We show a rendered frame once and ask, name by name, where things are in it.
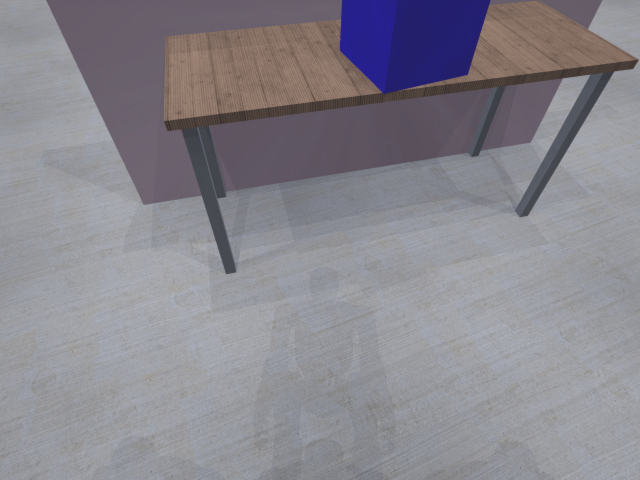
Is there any table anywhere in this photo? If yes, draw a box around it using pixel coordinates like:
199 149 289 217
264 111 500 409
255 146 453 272
164 0 639 274

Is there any carton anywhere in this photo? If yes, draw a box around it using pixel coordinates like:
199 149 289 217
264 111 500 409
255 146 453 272
340 0 490 94

